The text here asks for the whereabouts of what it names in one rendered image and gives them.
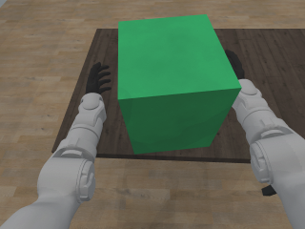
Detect robot right forearm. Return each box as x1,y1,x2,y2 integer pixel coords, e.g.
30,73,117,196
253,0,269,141
232,78,305,146

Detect table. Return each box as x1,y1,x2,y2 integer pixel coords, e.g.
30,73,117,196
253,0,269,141
51,29,305,197

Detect robot left upper arm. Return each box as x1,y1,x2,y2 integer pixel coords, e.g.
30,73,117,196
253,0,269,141
0,157,96,229

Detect robot right upper arm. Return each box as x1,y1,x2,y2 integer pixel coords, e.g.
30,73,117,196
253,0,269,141
250,133,305,229

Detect robot right hand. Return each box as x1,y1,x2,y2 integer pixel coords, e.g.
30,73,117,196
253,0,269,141
225,50,245,80

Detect carton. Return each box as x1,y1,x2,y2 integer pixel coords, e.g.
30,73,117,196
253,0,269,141
117,14,242,155

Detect robot left forearm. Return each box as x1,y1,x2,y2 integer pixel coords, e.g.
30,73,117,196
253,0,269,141
37,93,107,196

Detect robot left hand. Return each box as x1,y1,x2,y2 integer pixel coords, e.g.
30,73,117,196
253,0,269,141
85,62,111,94

